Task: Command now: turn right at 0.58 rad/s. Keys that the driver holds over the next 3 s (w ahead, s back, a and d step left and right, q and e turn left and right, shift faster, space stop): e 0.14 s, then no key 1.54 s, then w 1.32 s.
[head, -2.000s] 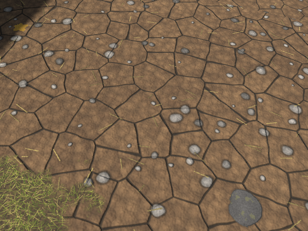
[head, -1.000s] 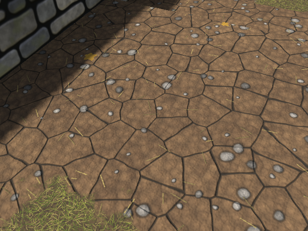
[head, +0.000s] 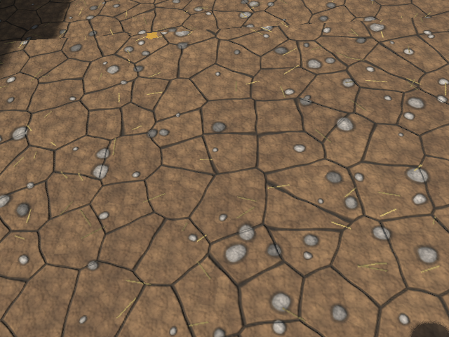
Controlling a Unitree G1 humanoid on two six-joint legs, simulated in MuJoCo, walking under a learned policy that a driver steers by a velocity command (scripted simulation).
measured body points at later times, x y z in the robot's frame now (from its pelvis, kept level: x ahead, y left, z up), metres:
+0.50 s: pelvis +0.02 +0.04 +0.00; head +0.06 +0.05 +0.44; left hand +0.22 +0.29 -0.11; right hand +0.09 -0.25 -0.12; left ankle +0.04 +0.16 -0.75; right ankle -0.03 -0.11 -0.71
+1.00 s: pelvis +0.02 +0.00 -0.01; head +0.03 +0.00 +0.44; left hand +0.18 +0.23 -0.12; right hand +0.04 -0.29 -0.14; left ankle +0.04 +0.16 -0.75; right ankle -0.02 -0.10 -0.75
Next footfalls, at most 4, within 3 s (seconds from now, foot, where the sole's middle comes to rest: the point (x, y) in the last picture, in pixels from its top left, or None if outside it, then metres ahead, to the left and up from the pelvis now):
0.24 left None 0.08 0.15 -0.78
0.56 right None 0.02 -0.11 -0.78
2.36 right None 0.41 -0.16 -0.78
2.88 left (251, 239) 0.75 0.02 -0.78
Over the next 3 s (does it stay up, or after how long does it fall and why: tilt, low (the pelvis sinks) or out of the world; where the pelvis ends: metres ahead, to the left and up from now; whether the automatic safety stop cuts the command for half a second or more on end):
stays up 0.63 -0.05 -0.01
